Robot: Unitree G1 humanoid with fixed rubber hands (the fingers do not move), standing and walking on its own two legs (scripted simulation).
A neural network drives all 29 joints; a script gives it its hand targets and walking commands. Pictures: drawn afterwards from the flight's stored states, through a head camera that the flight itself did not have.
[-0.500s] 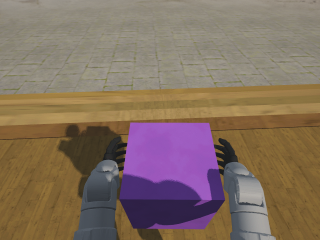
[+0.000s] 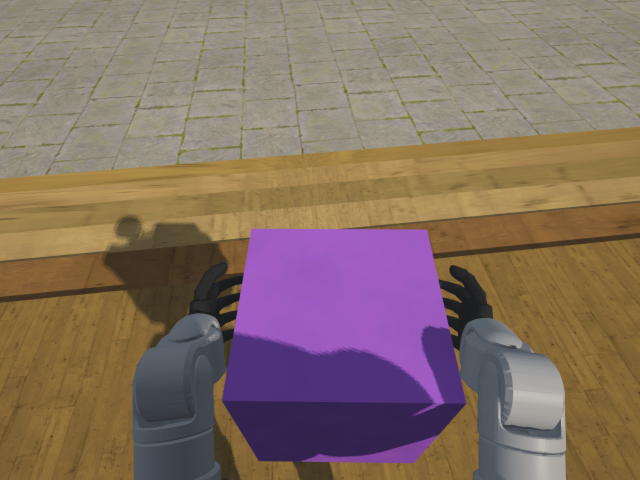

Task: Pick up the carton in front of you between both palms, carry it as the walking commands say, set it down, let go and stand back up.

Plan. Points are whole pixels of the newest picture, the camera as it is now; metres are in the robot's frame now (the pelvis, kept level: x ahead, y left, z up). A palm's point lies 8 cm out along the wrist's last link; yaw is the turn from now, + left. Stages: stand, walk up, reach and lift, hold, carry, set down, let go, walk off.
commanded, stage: carry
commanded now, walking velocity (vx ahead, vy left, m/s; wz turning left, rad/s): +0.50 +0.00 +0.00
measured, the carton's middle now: (337, 352) +0.27 +0.00 +0.01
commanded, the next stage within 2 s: none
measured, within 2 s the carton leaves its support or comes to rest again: neither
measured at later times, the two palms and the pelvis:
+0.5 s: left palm (249, 169) +0.56 +0.13 +0.08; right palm (428, 160) +0.58 -0.16 +0.08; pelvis +0.31 -0.04 +0.00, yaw +4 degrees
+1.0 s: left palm (254, 48) +0.97 +0.17 +0.11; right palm (385, 43) +0.97 -0.13 +0.11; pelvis +0.63 +0.01 +0.00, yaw +2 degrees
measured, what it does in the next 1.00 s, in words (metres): walks ahead: right foot, then left foot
